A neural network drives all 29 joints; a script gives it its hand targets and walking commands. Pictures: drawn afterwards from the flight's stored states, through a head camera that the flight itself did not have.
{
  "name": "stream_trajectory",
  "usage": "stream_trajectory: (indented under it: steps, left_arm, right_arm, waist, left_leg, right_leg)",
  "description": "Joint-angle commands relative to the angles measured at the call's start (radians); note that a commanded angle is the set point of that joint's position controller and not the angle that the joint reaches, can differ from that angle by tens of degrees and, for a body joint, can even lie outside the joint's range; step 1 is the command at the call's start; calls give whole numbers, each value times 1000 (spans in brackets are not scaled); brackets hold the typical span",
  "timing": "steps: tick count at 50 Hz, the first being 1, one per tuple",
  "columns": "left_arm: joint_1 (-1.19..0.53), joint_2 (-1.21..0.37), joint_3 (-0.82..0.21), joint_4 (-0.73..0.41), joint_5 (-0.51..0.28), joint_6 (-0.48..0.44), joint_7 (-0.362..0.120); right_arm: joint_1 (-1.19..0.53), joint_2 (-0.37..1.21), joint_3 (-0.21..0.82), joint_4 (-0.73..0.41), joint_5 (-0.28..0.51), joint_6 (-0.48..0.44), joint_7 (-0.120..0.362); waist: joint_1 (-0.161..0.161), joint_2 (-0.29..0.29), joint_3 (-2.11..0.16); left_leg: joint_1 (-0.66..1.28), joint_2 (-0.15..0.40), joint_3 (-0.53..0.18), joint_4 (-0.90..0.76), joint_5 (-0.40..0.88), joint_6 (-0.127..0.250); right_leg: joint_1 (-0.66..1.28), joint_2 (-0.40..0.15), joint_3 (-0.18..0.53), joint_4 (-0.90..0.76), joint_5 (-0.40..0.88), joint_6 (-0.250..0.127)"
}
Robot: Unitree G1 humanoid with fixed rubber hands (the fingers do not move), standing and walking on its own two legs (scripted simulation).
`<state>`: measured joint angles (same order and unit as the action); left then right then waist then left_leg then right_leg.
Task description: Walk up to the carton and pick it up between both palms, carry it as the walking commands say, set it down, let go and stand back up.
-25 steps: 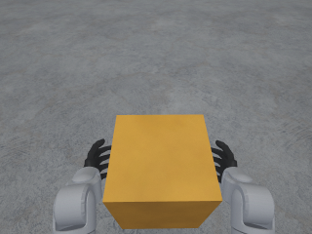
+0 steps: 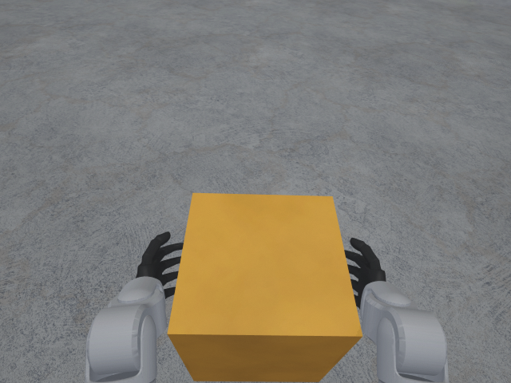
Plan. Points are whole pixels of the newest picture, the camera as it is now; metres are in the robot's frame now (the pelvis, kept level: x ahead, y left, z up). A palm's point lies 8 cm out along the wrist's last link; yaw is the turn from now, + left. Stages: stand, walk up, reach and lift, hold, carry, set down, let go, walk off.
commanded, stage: carry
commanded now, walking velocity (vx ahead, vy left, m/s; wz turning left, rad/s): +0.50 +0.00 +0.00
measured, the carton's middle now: (259, 293) +0.28 +0.00 +0.02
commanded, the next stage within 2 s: none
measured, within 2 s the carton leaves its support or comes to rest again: neither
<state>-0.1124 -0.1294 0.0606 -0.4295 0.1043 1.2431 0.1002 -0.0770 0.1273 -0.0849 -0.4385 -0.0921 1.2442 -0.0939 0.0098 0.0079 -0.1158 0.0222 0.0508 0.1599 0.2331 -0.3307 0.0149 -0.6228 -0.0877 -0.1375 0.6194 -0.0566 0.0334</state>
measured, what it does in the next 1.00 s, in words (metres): walks ahead: right foot, then left foot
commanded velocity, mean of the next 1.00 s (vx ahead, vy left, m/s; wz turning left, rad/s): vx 0.12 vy -0.07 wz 0.00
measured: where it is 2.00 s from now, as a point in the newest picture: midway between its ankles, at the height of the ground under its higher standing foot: (312, 354)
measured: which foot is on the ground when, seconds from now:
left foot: down 0.00-0.14, up 0.16-0.54, down 0.56-1.00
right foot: up 0.00-0.08, down 0.10-0.58, up 0.60-1.00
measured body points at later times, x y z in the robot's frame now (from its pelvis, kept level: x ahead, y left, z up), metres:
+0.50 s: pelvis +0.31 -0.03 +0.01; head +0.32 -0.04 +0.46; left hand +0.58 +0.12 +0.09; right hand +0.58 -0.18 +0.08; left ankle +0.44 +0.11 -0.70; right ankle +0.22 -0.12 -0.74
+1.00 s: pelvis +0.46 -0.03 +0.00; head +0.44 -0.01 +0.45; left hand +0.72 +0.12 +0.08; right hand +0.72 -0.18 +0.08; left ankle +0.48 +0.08 -0.74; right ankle +0.49 -0.19 -0.71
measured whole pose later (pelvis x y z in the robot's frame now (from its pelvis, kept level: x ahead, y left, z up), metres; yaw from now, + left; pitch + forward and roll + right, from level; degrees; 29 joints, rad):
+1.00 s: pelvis +0.46 -0.03 +0.00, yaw -1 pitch +5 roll -4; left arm -0.12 -0.13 0.07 -0.40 0.11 1.25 0.10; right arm -0.10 0.13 -0.09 -0.40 -0.10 1.25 -0.09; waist 0.02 0.02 -0.13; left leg -0.37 0.14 0.13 0.51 -0.22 0.01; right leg -0.51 -0.05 -0.08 0.73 -0.36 0.06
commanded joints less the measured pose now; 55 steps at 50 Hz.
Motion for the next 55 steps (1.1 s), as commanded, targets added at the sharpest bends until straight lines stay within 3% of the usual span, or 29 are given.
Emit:
stream_trajectory:
  steps: [1,3,4,5,6,7,8,9,10,11,13,18,24,26,27,28,29,30,31,33,35,37,39,42,44,48,52,54,55]
  left_arm:
    - [-471,-859,-678,-14,-404,1,-241]
    - [-462,-859,-670,-3,-401,1,-243]
    - [-460,-866,-666,10,-398,0,-245]
    - [-459,-875,-669,15,-403,-5,-246]
    - [-453,-862,-666,25,-404,-12,-250]
    - [-450,-865,-646,31,-406,-28,-252]
    - [-455,-895,-654,-9,-417,-40,-249]
    - [-504,-942,-675,-50,-430,-48,-248]
    - [-522,-967,-671,-69,-421,-53,-246]
    - [-532,-984,-675,-107,-421,-59,-247]
    - [-521,-978,-680,-133,-426,-62,-257]
    - [-429,-906,-654,-84,-412,-42,-271]
    - [-394,-899,-646,-60,-393,-19,-277]
    - [-404,-895,-647,-54,-385,-11,-272]
    - [-417,-893,-653,-50,-382,-8,-271]
    - [-416,-884,-656,-35,-371,-3,-269]
    - [-417,-879,-659,-17,-364,0,-267]
    - [-433,-865,-651,-29,-380,2,-262]
    - [-451,-875,-662,-43,-390,-6,-260]
    - [-480,-901,-683,-58,-410,-29,-260]
    - [-526,-941,-711,-84,-431,-48,-256]
    - [-534,-955,-735,-105,-448,-56,-246]
    - [-503,-959,-738,-105,-444,-53,-236]
    - [-464,-934,-731,-92,-427,-40,-230]
    - [-463,-926,-728,-69,-419,-29,-231]
    - [-494,-910,-716,-45,-417,-12,-237]
    - [-508,-915,-700,0,-421,-1,-247]
    - [-511,-909,-690,8,-427,0,-253]
    - [-521,-902,-688,6,-427,-1,-257]
  right_arm:
    - [-482,790,685,-92,390,-4,271]
    - [-512,777,687,-106,390,-2,270]
    - [-529,775,690,-106,389,-2,269]
    - [-548,768,699,-119,386,-3,269]
    - [-574,774,716,-129,398,-1,266]
    - [-606,799,748,-154,409,-3,264]
    - [-618,816,769,-180,427,-14,266]
    - [-645,845,771,-187,441,-27,267]
    - [-648,875,759,-170,444,-35,269]
    - [-633,900,755,-171,444,-42,269]
    - [-623,925,767,-193,438,-53,261]
    - [-543,899,756,-148,400,-47,238]
    - [-525,858,735,-109,405,-12,249]
    - [-508,847,734,-87,410,1,257]
    - [-511,842,737,-84,411,5,263]
    - [-512,825,737,-75,414,11,268]
    - [-508,797,731,-73,416,15,273]
    - [-500,813,715,-65,428,11,273]
    - [-492,840,714,-60,441,-2,273]
    - [-502,868,715,-83,432,-31,267]
    - [-567,890,722,-139,436,-49,265]
    - [-583,886,720,-171,433,-54,266]
    - [-551,877,708,-165,417,-46,267]
    - [-492,850,689,-129,396,-32,269]
    - [-483,835,682,-107,387,-22,271]
    - [-494,819,673,-75,383,-8,275]
    - [-529,818,674,-56,378,-4,274]
    - [-531,815,673,-47,372,-2,270]
    - [-527,815,669,-39,368,-3,268]
  waist:
    - [-27,163,-81]
    - [-15,173,-110]
    - [0,135,-159]
    - [19,52,-236]
    - [21,-163,-366]
    - [9,-411,-418]
    - [8,-341,-393]
    - [7,-219,-394]
    - [8,-115,-387]
    - [7,-83,-361]
    - [9,-117,-332]
    - [9,-198,-238]
    - [14,-185,-157]
    - [1,-146,-164]
    - [-10,-110,-175]
    - [-14,-60,-201]
    - [-24,20,-265]
    - [-26,225,-399]
    - [-22,236,-459]
    - [-14,138,-498]
    - [-15,123,-453]
    - [-20,148,-421]
    - [-21,142,-394]
    - [-22,148,-364]
    - [-21,152,-323]
    - [-21,191,-247]
    - [-15,194,-222]
    - [-11,116,-230]
    - [-11,38,-232]
  left_leg:
    - [157,196,-55,58,704,70]
    - [103,178,-8,154,858,36]
    - [56,147,32,300,875,11]
    - [-49,94,46,498,740,-15]
    - [-352,31,21,808,394,-51]
    - [-622,-89,-41,1061,-162,-53]
    - [-691,-48,-147,1161,-176,-29]
    - [-691,-5,-179,1156,-140,-13]
    - [-681,32,-181,1074,-78,-8]
    - [-640,48,-172,987,-35,-13]
    - [-585,36,-122,852,0,-31]
    - [-594,8,-36,569,149,-54]
    - [-503,-41,28,284,364,-54]
    - [-384,-57,47,164,456,-39]
    - [-281,-57,55,67,580,-37]
    - [-132,2,3,51,796,-24]
    - [75,123,-113,122,1102,-1]
    - [335,322,-291,271,1478,123]
    - [388,343,-310,299,1517,174]
    - [227,313,-298,232,1117,149]
    - [94,297,-268,153,739,112]
    - [16,295,-262,106,521,79]
    - [-16,299,-243,119,498,82]
    - [-41,317,-234,170,593,119]
    - [-77,325,-236,169,543,132]
    - [-178,319,-214,138,380,112]
    - [-241,286,-153,188,365,67]
    - [-284,224,-105,271,293,-5]
    - [-345,183,-70,355,228,-49]
  right_leg:
    - [-15,22,-38,-109,39,-18]
    - [182,57,-77,-168,67,-37]
    - [351,78,-100,-205,96,-47]
    - [566,79,-101,-200,70,-55]
    - [871,-144,207,-147,72,-141]
    - [1043,-318,563,-235,201,-238]
    - [971,-314,565,-283,319,-223]
    - [922,-298,481,-264,342,-203]
    - [860,-287,401,-265,291,-188]
    - [771,-275,340,-299,193,-172]
    - [688,-237,229,-348,110,-157]
    - [710,-176,47,-360,451,-143]
    - [702,-131,-36,-306,570,-102]
    - [665,-103,-65,-192,496,-71]
    - [615,-76,-90,-97,444,-42]
    - [508,-51,-85,2,341,-12]
    - [329,-12,-62,115,102,14]
    - [125,43,15,247,-418,47]
    - [71,44,98,292,-580,26]
    - [157,11,140,137,-589,-7]
    - [224,17,100,3,-524,-12]
    - [243,44,62,7,-418,-12]
    - [202,42,59,48,-368,-8]
    - [117,34,77,130,-347,4]
    - [77,29,84,162,-345,15]
    - [85,21,71,136,-302,33]
    - [198,37,21,-44,-225,29]
    - [326,38,9,-206,-148,12]
    - [410,-28,75,-266,-61,-7]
